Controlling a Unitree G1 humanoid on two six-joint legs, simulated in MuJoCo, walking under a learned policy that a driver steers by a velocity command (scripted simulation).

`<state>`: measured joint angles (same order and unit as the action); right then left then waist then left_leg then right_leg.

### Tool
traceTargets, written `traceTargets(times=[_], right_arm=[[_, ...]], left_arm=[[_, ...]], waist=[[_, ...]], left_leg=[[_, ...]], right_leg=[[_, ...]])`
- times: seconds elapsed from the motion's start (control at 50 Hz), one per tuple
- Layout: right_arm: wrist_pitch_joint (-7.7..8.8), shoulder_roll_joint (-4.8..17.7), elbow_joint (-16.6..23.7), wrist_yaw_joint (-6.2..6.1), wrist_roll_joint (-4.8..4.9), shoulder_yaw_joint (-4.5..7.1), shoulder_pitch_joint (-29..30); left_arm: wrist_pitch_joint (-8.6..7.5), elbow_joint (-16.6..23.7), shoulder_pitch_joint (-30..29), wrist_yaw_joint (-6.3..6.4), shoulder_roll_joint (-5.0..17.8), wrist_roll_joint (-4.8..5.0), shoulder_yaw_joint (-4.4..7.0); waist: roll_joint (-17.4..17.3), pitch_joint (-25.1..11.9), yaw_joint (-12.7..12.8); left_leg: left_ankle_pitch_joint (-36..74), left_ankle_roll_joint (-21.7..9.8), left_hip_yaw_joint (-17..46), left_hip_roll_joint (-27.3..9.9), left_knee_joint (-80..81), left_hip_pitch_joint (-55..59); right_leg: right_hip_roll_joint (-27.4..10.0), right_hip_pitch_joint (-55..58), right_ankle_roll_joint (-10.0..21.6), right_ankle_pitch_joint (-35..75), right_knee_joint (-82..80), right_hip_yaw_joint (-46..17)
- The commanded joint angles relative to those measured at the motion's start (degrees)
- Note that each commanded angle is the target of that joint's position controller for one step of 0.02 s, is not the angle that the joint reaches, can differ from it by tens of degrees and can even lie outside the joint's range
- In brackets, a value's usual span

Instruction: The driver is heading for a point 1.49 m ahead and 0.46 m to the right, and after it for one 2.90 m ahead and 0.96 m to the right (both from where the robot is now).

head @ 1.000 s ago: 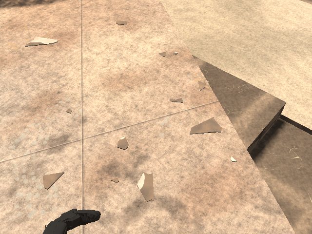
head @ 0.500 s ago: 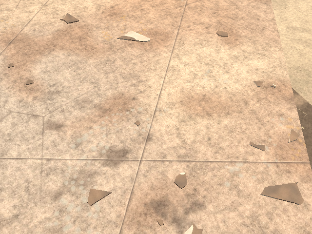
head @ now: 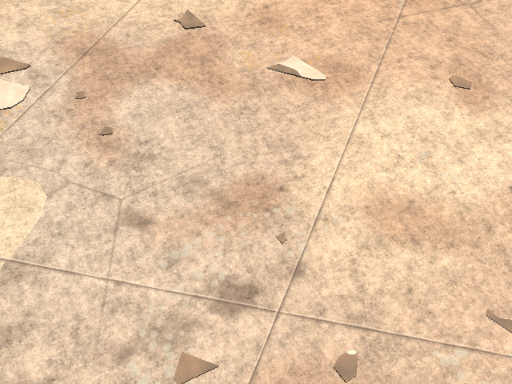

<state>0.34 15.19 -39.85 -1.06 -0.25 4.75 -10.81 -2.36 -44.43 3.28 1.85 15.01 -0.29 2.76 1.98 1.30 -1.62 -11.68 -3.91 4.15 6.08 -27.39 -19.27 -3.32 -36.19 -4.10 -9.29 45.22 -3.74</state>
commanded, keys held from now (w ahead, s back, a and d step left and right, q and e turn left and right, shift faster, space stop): e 0.76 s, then no key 0.24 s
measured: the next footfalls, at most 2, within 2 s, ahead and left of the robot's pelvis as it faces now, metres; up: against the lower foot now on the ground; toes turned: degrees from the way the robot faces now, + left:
right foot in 0.06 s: +0.14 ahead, -0.15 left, +0.00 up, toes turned -1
right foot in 0.68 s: +0.06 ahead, -0.19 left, +0.00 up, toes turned -22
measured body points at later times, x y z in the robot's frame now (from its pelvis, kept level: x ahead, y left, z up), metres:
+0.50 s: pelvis +0.04 -0.03 +0.00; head +0.08 -0.03 +0.45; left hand +0.28 +0.20 -0.10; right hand +0.09 -0.33 -0.10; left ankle +0.03 +0.08 -0.74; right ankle +0.03 -0.16 -0.67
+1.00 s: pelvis +0.04 -0.08 +0.00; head +0.06 -0.10 +0.45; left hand +0.32 +0.08 -0.08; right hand +0.05 -0.39 -0.11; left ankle +0.13 +0.05 -0.70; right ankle +0.03 -0.18 -0.74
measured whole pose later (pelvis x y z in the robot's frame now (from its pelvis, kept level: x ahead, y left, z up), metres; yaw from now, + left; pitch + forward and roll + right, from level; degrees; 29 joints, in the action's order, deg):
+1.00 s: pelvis +0.04 -0.08 +0.00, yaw -27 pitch +3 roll +0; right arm -0.9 15.6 -40.1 -2.3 -0.1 4.5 -9.0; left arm 1.4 -37.2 7.4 1.0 15.0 -0.5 3.6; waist -1.0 0.6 0.5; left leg -21.2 3.9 2.7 -2.1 -48.1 -27.8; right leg 4.4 -20.1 3.0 -11.4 28.7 -4.6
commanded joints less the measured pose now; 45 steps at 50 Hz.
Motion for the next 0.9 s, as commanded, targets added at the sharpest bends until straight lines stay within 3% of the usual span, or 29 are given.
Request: traceTargets(times=[0.02, 0.06, 0.08, 0.1, 0.12, 0.14, 0.2, 0.24, 0.28, 0.3, 0.32, 0.34, 0.36, 0.38, 0.4, 0.42, 0.48, 0.52, 0.62, 0.64, 0.66, 0.68, 0.7, 0.72, 0.74, 0.76, 0.78, 0.82, 0.9], right_arm=[[1.44, 3.3, 2.2, 0.45, -0.85, -0.08, 0.8], [2.25, 3.1, 1.1, 0.71, -0.68, -0.47, 0.5], [2.75, 3.2, 0.7, 0.60, -1.27, -0.40, -2.2], [3.06, 3.4, 0.1, 0.39, -1.92, -0.08, -7.9], [2.82, 3.3, 0.0, -0.23, -1.91, -0.12, -7.5], [2.03, 4.2, 1.0, -0.69, -1.35, 0.09, -4.0], [-0.34, 3.3, 2.4, -0.99, -0.46, 0.57, -0.3], [-0.42, 2.4, 2.5, -0.99, -0.20, 0.73, -0.7], [-0.19, 2.1, 1.9, -0.91, -0.21, 0.99, -2.7], [-0.40, 3.4, 1.9, -0.96, -0.49, 1.50, -3.9], [-0.74, 6.6, 1.6, -1.17, -0.67, 2.52, -3.1], [-0.71, 7.3, 2.7, -1.29, -1.10, 2.76, -2.1], [-0.19, 6.5, 3.8, -1.60, -1.78, 2.50, -1.2], [0.33, 6.0, 4.8, -1.97, -1.74, 2.30, -1.0], [0.80, 6.2, 5.1, -2.14, -0.94, 2.32, 0.9], [1.02, 6.2, 5.1, -2.24, -0.16, 2.35, 2.2], [0.12, 7.2, 4.2, -2.35, 0.17, 2.76, 0.9], [-0.46, 8.4, 3.7, -2.48, 0.26, 3.17, -0.1], [-0.43, 10.8, 2.9, -1.78, 1.62, 3.81, 0.0], [-0.18, 10.5, 2.7, -1.63, 2.06, 3.69, 0.5], [0.39, 8.9, 1.7, -1.27, 1.88, 3.33, -1.8], [0.82, 6.5, 3.3, -1.00, -0.24, 2.60, -1.8], [1.24, 3.9, 6.0, -0.70, -2.63, 1.21, -0.1], [1.35, 6.9, 6.1, -0.56, -0.50, 1.95, 2.5], [1.01, 8.3, 5.9, -0.80, 0.76, 2.19, 4.5], [0.50, 8.4, 5.1, -1.53, 0.25, 2.45, 4.5], [-0.17, 8.6, 4.3, -2.20, -0.40, 2.66, 3.9], [-0.69, 7.5, 3.6, -2.13, -0.69, 2.52, 1.5], [-0.63, 4.5, 3.3, -1.92, -0.18, 1.06, 1.6]], left_arm=[[-0.31, 2.0, 2.6, -0.76, 4.0, 0.12, 0.97], [-0.75, 2.1, 3.1, -1.21, 4.5, -0.49, 1.37], [-0.99, 3.3, 1.8, -1.12, 7.1, -1.09, 1.81], [-0.84, 4.4, 0.2, -1.03, 10.3, -1.40, 2.53], [-0.17, 4.4, 0.9, -1.20, 8.5, -1.10, 2.41], [0.31, 4.5, 1.8, -1.42, 6.6, -0.57, 2.07], [1.26, 5.5, 2.9, -1.24, 8.5, 0.08, 2.93], [1.75, 6.6, 2.1, -0.57, 8.9, 0.52, 3.47], [2.64, 7.9, 0.5, 0.04, 7.8, 1.19, 3.58], [3.05, 8.9, -0.1, 0.14, 6.6, 1.44, 3.35], [3.22, 10.4, -0.1, -0.13, 5.3, 1.93, 3.16], [2.89, 10.8, 0.0, -0.60, 5.7, 1.39, 3.17], [2.64, 10.9, -0.3, -1.03, 7.0, 0.70, 3.95], [2.84, 10.1, 0.3, -1.12, 7.8, 0.91, 4.69], [3.32, 9.4, 2.0, -1.11, 7.2, 1.19, 4.70], [3.78, 9.0, 2.7, -1.05, 6.0, 1.32, 4.32], [4.38, 10.6, -0.3, -1.66, 3.3, 1.97, 3.03], [4.47, 12.2, -2.7, -2.40, 2.4, 1.96, 2.38], [4.84, 12.9, -0.1, -3.83, 5.2, 2.03, 3.58], [4.87, 12.1, 2.4, -3.82, 5.5, 1.85, 4.03], [4.76, 11.3, 5.9, -3.24, 7.4, 1.56, 5.04], [4.46, 12.0, 9.7, -2.21, 13.8, 1.22, 6.84], [3.77, 13.2, 10.4, -1.91, 17.5, -0.46, 6.69], [2.91, 12.7, 11.8, -2.46, 15.2, -1.52, 5.98], [2.26, 12.5, 8.4, -2.50, 13.4, -1.00, 5.45], [2.29, 12.4, 4.8, -1.96, 11.3, 0.41, 4.93], [2.58, 12.7, 2.3, -1.55, 9.4, 1.28, 4.13], [2.93, 12.9, 0.6, -1.06, 9.1, 0.58, 3.75], [2.71, 11.6, 2.0, -0.46, 8.2, 0.12, 3.28]], waist=[[-9.0, -10.4, 1.4], [-8.5, -8.4, 2.4], [-5.3, -8.1, 0.5], [2.1, -8.9, -3.8], [9.0, -10.3, -2.9], [10.7, -9.5, -1.3], [9.8, -8.4, 0.0], [9.5, -9.1, -0.2], [8.2, -10.2, -1.1], [4.9, -10.1, -1.1], [-7.3, -7.3, 0.9], [-15.0, -5.5, 0.7], [-14.2, -5.9, 0.3], [-8.6, -6.6, 0.2], [-5.2, -5.8, 1.6], [-4.9, -5.1, 2.2], [-8.1, -4.4, 0.4], [-10.0, -5.5, -0.9], [-12.8, -6.3, 0.1], [-12.3, -6.8, 1.6], [-9.0, -8.3, 2.8], [3.2, -11.1, 3.4], [14.6, -14.8, 2.6], [9.0, -19.1, 6.2], [6.0, -13.9, 4.9], [2.9, -10.0, 3.1], [2.2, -8.4, 1.9], [3.7, -8.7, 0.1], [5.3, -9.2, 1.0]], left_leg=[[22.9, -8.2, 6.8, -15.5, 2.9, 2.3], [15.8, -5.0, 5.7, -13.3, -0.4, 1.8], [9.0, -2.3, 4.4, -10.3, -3.4, 1.6], [-1.3, 0.4, 1.1, -5.3, -7.5, -0.8], [-7.4, 3.2, -2.7, -3.2, -12.1, -1.1], [-8.8, 4.1, -3.0, -3.6, -13.1, -1.6], [-12.8, 3.7, -3.0, -2.8, -13.6, -3.0], [-11.6, 3.0, -2.9, -2.7, -10.6, -1.3], [-5.9, 2.1, -2.7, -3.6, -4.8, 4.2], [-2.5, 0.7, -0.6, -7.1, -1.4, 7.6], [3.6, -2.9, 5.8, -13.0, 2.0, 8.6], [14.4, -8.1, 14.8, -22.0, 6.3, 11.2], [26.2, -12.4, 18.9, -28.9, 6.4, 13.5], [32.6, -13.8, 18.1, -29.5, 5.5, 15.1], [34.6, -12.4, 14.4, -28.0, 4.1, 16.0], [34.9, -10.4, 10.5, -26.0, 3.5, 17.0], [34.2, -8.0, 1.9, -21.6, 3.9, 17.2], [32.0, -7.6, -1.3, -21.3, 3.9, 16.8], [27.4, -5.4, -4.9, -23.1, 0.4, 14.2], [26.3, -3.7, -6.6, -22.2, -2.9, 12.6], [23.7, -0.3, -9.9, -19.6, -10.1, 8.6], [4.3, 5.2, -13.6, -14.8, -25.6, -6.1], [-31.9, 8.5, -7.9, -7.2, -41.4, -20.4], [-30.0, 8.9, -0.1, -7.2, -47.8, -21.8], [-24.6, 8.0, 0.5, -8.4, -47.7, -22.8], [-19.1, 7.7, 0.4, -9.3, -44.3, -23.0], [-15.8, 7.8, 0.3, -9.9, -41.6, -20.9], [-11.1, 8.2, -1.2, -8.3, -40.6, -15.0], [-8.1, 8.3, -1.2, -8.4, -28.9, -11.3]], right_leg=[[0.3, 14.5, 1.9, 3.2, -6.4, 1.4], [1.7, 19.6, 4.6, 9.7, -16.3, 2.9], [-1.7, 21.7, 6.3, 24.9, -16.3, -1.6], [-6.1, 24.5, 10.3, 33.5, -15.4, -7.1], [-9.2, 23.8, 15.6, 27.0, -18.1, -12.5], [-10.3, 22.4, 17.7, 20.3, -20.3, -17.8], [-9.9, 21.7, 17.4, 12.8, -21.7, -21.6], [-8.6, 21.5, 15.9, 13.5, -21.0, -21.2], [-5.7, 18.4, 13.4, 12.9, -18.3, -18.1], [-3.2, 14.3, 11.3, 9.5, -14.8, -15.1], [2.8, 6.7, 7.8, 0.0, -9.8, -6.6], [6.9, 0.1, 5.2, -12.0, -1.8, -1.0], [5.4, -4.1, 3.6, -23.2, 10.1, -0.4], [4.9, -6.3, 2.6, -24.9, 19.2, -2.1], [3.9, -8.0, 1.8, -22.7, 22.8, -3.3], [2.8, -9.1, 1.1, -20.0, 22.5, -3.4], [2.4, -6.6, -0.5, -13.5, 15.3, 1.7], [2.1, -1.6, -0.3, -11.9, 7.9, 3.9], [4.3, 11.7, 2.9, -7.3, -9.0, 9.2], [5.7, 16.9, 4.4, -2.6, -15.4, 10.2], [6.1, 25.5, 6.6, 5.5, -21.2, 7.9], [-5.1, 39.2, 11.4, 29.5, -20.7, -8.3], [-19.3, 44.2, 24.2, 51.1, -18.5, -27.6], [-20.5, 41.3, 28.4, 41.5, -21.6, -27.4], [-16.0, 37.3, 24.8, 30.9, -22.9, -22.1], [-12.0, 32.9, 20.5, 23.2, -23.4, -17.8], [-9.9, 28.8, 18.3, 20.0, -24.0, -15.1], [-7.6, 23.0, 17.5, 19.2, -24.7, -12.2], [-6.2, 22.8, 16.9, 12.5, -25.0, -11.1]])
